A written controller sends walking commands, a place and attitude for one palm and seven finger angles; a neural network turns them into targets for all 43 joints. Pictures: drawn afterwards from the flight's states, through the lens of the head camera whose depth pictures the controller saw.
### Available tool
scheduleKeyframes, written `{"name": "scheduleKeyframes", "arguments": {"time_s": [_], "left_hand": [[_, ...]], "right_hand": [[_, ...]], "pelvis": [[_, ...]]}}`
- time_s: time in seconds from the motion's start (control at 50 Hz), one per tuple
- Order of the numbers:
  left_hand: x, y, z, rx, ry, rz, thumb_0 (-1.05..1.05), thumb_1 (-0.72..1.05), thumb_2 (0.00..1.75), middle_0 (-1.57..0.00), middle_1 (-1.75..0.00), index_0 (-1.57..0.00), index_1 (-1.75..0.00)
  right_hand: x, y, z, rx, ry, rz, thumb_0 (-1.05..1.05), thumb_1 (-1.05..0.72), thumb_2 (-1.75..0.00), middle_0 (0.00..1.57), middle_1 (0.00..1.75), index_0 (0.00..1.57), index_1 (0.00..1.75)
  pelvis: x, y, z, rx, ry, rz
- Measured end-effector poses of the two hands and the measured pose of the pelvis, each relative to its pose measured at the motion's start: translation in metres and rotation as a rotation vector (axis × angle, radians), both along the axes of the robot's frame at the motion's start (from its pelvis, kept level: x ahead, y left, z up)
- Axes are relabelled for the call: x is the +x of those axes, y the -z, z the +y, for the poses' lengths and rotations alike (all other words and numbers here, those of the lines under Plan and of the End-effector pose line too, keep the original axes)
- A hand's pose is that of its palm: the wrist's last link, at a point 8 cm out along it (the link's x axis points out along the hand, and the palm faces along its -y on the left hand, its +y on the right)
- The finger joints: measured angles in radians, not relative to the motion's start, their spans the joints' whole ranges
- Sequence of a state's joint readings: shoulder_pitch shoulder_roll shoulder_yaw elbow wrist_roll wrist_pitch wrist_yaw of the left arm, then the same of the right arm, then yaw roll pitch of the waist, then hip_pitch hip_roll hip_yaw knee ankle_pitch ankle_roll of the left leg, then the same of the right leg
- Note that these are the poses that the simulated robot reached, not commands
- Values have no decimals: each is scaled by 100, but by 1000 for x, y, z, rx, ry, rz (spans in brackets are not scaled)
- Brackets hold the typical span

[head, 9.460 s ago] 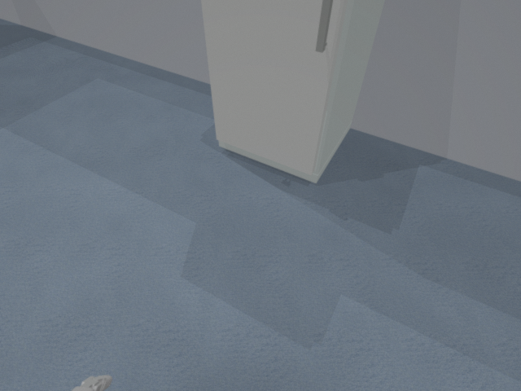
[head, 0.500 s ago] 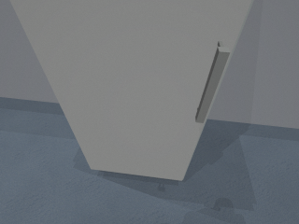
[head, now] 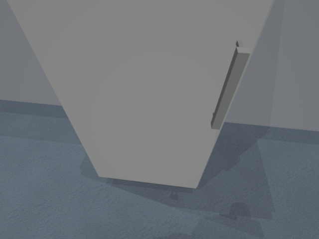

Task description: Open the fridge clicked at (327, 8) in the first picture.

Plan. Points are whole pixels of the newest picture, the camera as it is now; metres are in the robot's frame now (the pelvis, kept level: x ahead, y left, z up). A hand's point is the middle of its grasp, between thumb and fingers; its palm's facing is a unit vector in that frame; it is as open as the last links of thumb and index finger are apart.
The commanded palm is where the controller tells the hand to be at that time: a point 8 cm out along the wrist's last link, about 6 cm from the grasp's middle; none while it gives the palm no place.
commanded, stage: look again from close up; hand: right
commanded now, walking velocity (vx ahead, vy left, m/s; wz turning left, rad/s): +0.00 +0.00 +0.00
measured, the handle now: (225, 90) +0.49 -0.16 +0.12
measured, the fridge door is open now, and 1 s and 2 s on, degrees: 0 0 0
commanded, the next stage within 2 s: raise the hand to about handle height in 0.50 s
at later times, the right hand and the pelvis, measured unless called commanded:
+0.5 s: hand out of the picture +0.01 -0.18 -0.17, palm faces +0.01 +0.97 -0.24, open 7.4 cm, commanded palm none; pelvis +0.00 +0.02 +0.00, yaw +0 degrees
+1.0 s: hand out of the picture +0.14 -0.19 -0.04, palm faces +0.12 +0.99 +0.01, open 8.5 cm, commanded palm +0.12 -0.25 -0.02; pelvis -0.04 +0.03 -0.07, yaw -1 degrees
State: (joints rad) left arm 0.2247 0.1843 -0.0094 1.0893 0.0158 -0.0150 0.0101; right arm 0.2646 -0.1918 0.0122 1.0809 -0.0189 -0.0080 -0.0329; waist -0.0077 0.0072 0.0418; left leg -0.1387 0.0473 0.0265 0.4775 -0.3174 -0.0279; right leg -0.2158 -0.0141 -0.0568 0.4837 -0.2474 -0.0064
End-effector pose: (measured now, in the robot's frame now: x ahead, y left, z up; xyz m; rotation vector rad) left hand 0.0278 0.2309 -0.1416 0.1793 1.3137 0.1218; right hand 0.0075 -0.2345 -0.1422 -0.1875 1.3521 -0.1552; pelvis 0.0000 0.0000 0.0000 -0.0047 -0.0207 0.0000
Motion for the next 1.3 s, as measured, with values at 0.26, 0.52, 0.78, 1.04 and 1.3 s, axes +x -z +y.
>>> {"name": "scheduleKeyframes", "arguments": {"time_s": [0.26,0.52,0.78,1.04,1.3], "left_hand": [[2,-2,11,8,6,2,0,90,89,-20,-30,-20,-30],[-1,-2,20,11,9,11,0,90,89,-20,-30,-20,-30],[62,-26,31,59,20,-480,1,90,89,-20,-30,-20,-30],[148,-40,38,110,149,-826,1,90,89,-20,-30,-20,-30],[101,-14,-1,25,108,-661,1,90,89,-21,-30,-20,-30]], "right_hand": [[-4,0,8,2,8,7,1,-91,-90,20,30,20,29],[-2,-4,8,-14,7,-8,1,-91,-90,20,30,20,29],[137,-139,-2,-59,84,-1067,2,-85,-87,21,34,20,33],[93,-102,-14,73,11,-1254,1,-58,-76,23,51,22,50],[142,-151,-28,114,-128,-1301,1,-28,-63,25,70,24,69]], "pelvis": [[-1,-1,9,0,3,0],[-3,-2,16,-1,5,0],[-20,14,20,-1,34,59],[-40,71,28,22,29,184],[-40,56,19,52,38,166]]}}
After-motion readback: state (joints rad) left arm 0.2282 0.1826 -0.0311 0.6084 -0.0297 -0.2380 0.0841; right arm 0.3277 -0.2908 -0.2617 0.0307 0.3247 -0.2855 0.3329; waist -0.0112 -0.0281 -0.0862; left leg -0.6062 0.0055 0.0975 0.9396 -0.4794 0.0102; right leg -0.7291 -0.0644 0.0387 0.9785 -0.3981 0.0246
